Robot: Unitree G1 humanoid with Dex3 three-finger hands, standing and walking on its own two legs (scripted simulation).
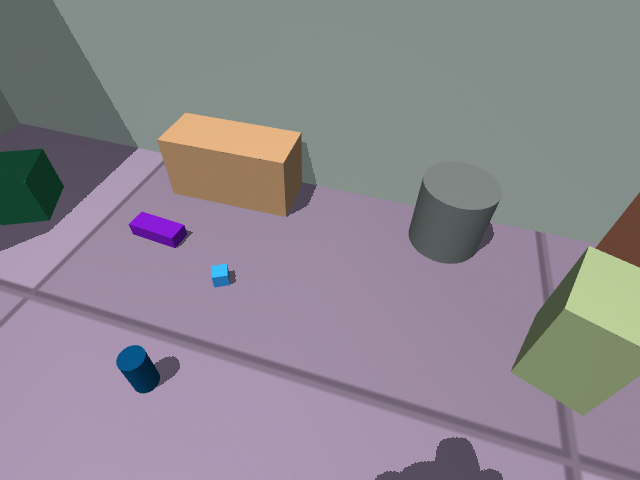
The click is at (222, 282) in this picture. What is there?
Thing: cube
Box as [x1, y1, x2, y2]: [211, 264, 229, 286]
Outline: 226,264 211,266 212,280 214,286 229,284 228,270
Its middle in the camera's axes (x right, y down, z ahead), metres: -0.39 +0.15 +1.54
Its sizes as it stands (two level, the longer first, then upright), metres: 0.061 0.061 0.061
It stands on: the floor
